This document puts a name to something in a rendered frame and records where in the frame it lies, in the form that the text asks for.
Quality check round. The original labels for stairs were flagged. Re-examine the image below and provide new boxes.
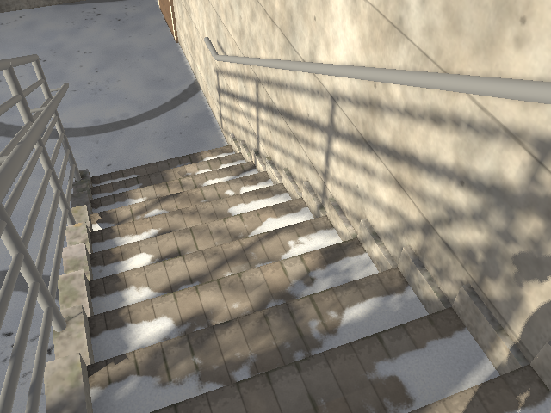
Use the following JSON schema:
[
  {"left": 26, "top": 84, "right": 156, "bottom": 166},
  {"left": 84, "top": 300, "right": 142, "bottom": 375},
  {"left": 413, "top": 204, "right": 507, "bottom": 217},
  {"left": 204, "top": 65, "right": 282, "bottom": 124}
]
[{"left": 87, "top": 145, "right": 551, "bottom": 413}]

